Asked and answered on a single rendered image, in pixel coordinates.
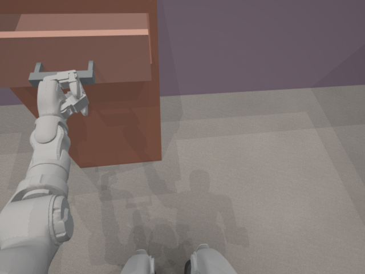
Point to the robot right thigh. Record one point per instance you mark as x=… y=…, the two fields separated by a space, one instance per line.
x=210 y=261

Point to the robot left upper arm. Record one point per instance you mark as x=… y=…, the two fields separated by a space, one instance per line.
x=31 y=232

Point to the drawer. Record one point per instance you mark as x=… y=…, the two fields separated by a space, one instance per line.
x=118 y=43

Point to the left robot hand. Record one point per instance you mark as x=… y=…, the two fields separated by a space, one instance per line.
x=52 y=101

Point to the cabinet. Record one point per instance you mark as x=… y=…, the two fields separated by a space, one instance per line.
x=123 y=124

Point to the handle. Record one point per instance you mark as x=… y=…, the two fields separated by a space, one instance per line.
x=86 y=76

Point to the left robot forearm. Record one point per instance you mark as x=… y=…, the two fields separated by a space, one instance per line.
x=50 y=165

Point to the robot right shin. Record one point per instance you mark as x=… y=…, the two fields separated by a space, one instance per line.
x=202 y=246

